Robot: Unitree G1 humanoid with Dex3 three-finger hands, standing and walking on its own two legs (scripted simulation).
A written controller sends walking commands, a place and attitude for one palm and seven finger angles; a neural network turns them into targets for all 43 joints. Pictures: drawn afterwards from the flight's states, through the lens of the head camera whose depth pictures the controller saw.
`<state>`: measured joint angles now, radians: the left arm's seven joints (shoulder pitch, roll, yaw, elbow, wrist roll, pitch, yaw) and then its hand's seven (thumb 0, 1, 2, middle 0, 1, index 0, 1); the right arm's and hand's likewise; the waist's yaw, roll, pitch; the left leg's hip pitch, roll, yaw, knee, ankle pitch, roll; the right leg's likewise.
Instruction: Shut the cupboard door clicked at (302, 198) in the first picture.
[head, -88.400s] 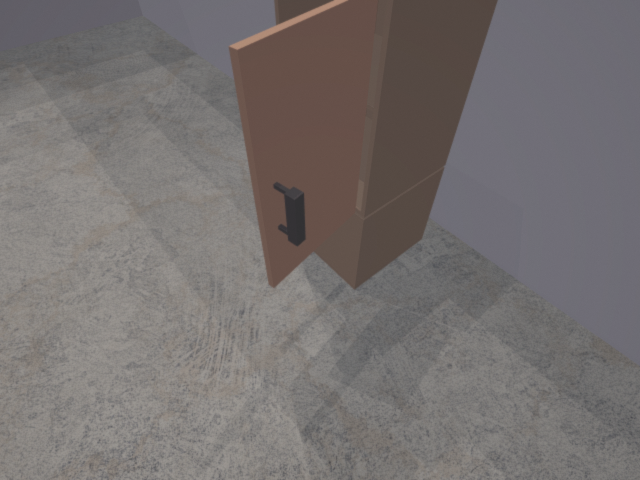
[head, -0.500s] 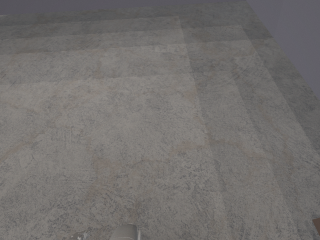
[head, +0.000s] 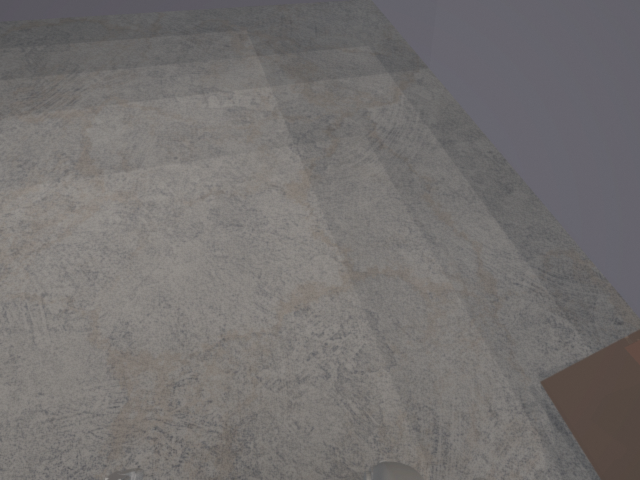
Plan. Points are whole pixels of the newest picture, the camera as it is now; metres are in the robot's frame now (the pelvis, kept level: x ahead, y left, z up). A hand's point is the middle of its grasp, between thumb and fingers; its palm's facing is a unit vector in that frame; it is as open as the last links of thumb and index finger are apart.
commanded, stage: turn to face it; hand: left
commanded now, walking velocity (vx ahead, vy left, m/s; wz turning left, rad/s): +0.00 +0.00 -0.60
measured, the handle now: out of the picture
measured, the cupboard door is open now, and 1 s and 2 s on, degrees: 6 6 6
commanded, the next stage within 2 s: take the last steps up to it in 1.68 s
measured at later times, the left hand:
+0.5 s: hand (237, 462) +0.16 +0.12 -0.17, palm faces -0.25 -0.94 -0.22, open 7.4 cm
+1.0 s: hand (271, 383) +0.27 +0.09 -0.17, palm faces -0.53 -0.81 -0.24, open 7.4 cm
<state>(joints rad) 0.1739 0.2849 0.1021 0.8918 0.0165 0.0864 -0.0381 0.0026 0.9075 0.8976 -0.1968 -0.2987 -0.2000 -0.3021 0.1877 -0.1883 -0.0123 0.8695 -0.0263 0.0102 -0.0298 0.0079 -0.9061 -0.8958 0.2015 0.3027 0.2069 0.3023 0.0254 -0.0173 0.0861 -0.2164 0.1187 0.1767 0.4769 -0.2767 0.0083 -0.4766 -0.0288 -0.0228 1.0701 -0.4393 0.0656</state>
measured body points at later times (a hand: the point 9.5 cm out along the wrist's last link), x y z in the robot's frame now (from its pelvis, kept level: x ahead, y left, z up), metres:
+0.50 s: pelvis +0.03 -0.04 -0.01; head +0.08 -0.06 +0.44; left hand +0.17 +0.17 -0.15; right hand +0.05 -0.32 -0.15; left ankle +0.07 +0.10 -0.69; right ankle -0.01 -0.14 -0.74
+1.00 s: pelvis +0.06 -0.04 -0.01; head +0.10 -0.06 +0.44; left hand +0.29 +0.13 -0.15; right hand -0.04 -0.28 -0.15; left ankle +0.09 +0.08 -0.74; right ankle -0.03 -0.14 -0.71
